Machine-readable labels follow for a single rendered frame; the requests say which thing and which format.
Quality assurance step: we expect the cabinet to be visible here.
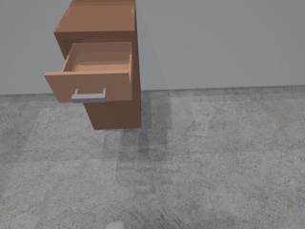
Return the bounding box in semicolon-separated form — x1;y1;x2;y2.
53;0;142;130

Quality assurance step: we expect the handle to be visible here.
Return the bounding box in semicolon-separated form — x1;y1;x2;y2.
71;88;107;104

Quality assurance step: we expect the drawer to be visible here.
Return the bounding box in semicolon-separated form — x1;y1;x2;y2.
44;42;133;103

